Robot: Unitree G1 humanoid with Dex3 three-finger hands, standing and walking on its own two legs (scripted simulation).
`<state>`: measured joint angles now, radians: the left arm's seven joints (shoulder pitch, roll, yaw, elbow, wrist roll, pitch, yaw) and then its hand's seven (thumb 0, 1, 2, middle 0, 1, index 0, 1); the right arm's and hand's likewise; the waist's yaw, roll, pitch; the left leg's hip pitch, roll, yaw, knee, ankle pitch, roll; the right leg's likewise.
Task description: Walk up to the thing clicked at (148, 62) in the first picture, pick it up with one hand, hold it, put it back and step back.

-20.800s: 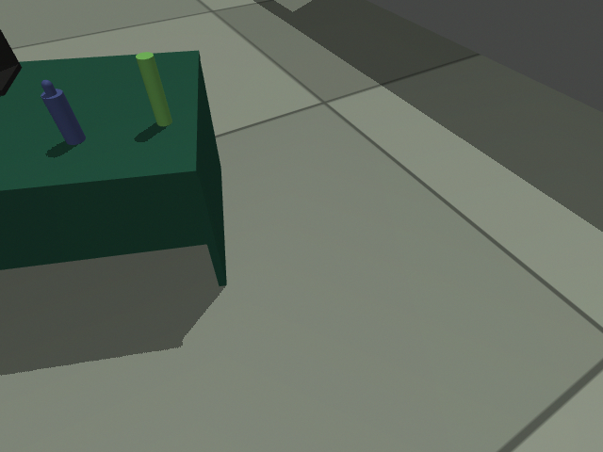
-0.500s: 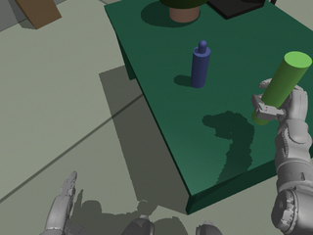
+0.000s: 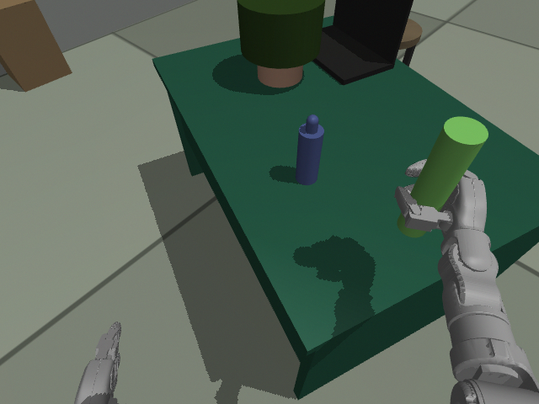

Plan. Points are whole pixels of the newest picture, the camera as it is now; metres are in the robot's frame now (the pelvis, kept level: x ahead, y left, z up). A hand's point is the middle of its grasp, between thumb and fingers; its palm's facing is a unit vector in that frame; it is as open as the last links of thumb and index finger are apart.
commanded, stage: lift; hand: right
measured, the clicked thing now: (433, 186) +0.40 -0.20 +0.12
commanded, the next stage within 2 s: hold in 0.74 s
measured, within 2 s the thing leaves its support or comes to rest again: neither
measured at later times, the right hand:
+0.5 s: hand (421, 207) +0.35 -0.16 +0.14, palm faces +0.16 +0.99 +0.00, open 6.3 cm
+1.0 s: hand (427, 209) +0.33 -0.16 +0.16, palm faces +0.16 +0.99 -0.01, open 6.3 cm
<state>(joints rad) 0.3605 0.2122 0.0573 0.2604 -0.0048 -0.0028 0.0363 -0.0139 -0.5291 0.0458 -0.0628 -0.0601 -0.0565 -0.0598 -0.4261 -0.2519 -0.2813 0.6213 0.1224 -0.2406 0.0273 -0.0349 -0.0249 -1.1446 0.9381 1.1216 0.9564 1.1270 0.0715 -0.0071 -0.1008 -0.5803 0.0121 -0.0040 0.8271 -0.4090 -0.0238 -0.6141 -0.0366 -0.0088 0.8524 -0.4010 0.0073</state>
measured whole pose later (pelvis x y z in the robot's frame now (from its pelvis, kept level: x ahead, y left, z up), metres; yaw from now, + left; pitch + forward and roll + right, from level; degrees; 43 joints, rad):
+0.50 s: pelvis -0.01 +0.01 +0.02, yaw +0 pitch +2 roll +0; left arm 0.30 0.22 0.08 0.43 -0.02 -0.04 0.09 -0.01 -0.52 0.04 -0.05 -0.06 -0.05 -0.06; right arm -0.26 -0.20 -0.20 0.34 0.17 -0.08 -0.01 -0.04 -0.02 -1.15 0.94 1.12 0.96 1.12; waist 0.03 -0.02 -0.04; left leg -0.37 0.02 0.00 0.68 -0.34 -0.01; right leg -0.39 -0.03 -0.01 0.67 -0.31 0.02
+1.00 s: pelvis -0.01 +0.01 +0.03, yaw -1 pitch -1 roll +0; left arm 0.25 0.21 0.10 0.54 -0.02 -0.07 0.09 -0.01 -0.54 0.05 -0.06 -0.06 -0.05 -0.06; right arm -0.17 -0.19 -0.18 0.19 0.18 0.00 -0.01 -0.04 -0.02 -1.15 0.94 1.12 0.96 1.12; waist 0.02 -0.03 -0.02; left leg -0.27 0.02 0.00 0.58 -0.30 -0.01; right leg -0.28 -0.03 -0.01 0.57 -0.27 0.02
